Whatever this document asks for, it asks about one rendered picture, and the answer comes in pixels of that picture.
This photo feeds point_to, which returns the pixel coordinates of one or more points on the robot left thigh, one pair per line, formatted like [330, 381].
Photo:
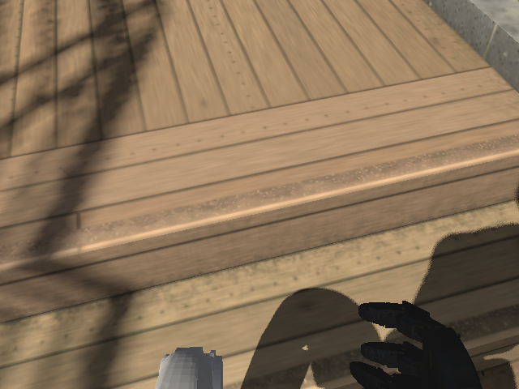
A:
[191, 368]

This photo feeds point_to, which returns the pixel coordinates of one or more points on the robot left shin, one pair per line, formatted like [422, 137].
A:
[164, 357]

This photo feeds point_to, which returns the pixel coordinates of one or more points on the robot right hand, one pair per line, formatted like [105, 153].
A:
[443, 362]

